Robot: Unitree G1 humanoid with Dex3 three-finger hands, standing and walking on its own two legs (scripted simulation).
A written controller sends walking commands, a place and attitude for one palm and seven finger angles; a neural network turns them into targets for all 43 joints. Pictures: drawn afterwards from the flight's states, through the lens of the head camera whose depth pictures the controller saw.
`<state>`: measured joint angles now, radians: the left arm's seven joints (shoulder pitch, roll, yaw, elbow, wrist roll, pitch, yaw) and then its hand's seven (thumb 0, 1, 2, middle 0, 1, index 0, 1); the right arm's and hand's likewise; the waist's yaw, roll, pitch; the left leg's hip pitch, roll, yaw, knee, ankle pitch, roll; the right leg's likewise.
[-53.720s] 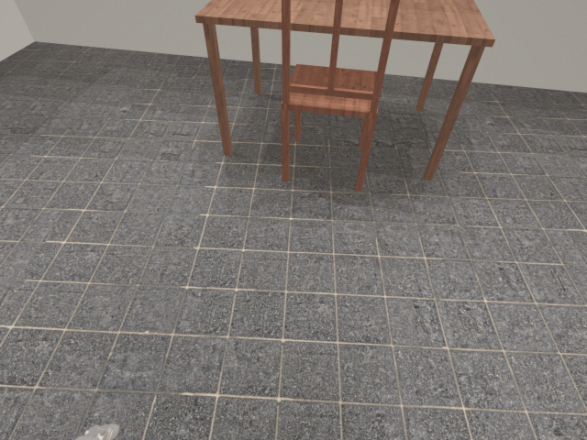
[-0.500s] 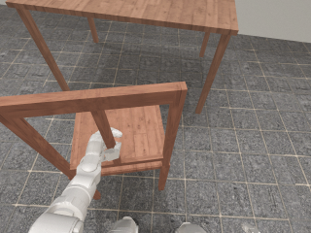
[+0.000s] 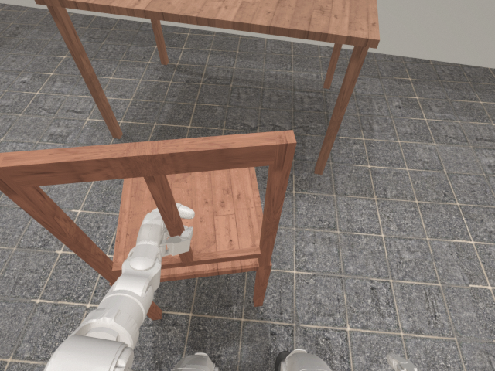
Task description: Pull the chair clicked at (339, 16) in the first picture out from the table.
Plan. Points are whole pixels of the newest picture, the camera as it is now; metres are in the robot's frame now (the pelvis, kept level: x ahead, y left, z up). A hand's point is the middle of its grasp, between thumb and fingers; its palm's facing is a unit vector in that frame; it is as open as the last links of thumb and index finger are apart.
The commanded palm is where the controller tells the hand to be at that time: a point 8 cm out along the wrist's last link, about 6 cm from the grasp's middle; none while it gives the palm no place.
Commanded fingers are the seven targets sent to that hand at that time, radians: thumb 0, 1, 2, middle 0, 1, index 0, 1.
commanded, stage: step backward, pulling the chair out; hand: left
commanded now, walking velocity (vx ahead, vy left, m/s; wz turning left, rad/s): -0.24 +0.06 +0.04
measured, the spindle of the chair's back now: (174, 224) +0.37 +0.16 -0.05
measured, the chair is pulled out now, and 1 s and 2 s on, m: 0.62 0.66 0.66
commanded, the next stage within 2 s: stop walking, hand still on the chair in 0.02 s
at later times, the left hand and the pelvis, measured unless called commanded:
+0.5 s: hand (181, 258) +0.30 +0.14 -0.06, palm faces +0.00 -0.98 -0.18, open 5.7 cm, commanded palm +0.29 +0.19 -0.04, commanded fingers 0.00 0.90 0.90 -0.50 -1.45 -0.50 -1.45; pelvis +0.02 +0.01 +0.01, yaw -1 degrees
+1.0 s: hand (181, 256) +0.31 +0.13 -0.06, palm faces +0.04 -0.98 -0.17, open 5.8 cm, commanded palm +0.29 +0.19 -0.04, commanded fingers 0.00 0.90 0.90 -0.50 -1.45 -0.50 -1.45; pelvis +0.06 +0.00 +0.02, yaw -1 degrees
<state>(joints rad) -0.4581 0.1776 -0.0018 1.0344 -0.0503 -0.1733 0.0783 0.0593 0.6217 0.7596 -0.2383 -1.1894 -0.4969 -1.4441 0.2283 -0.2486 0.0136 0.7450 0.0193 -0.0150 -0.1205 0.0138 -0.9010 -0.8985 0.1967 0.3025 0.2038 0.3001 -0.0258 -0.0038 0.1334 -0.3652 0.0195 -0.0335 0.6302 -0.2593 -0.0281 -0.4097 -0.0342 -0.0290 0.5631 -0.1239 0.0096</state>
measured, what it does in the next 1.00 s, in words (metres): shifts its weight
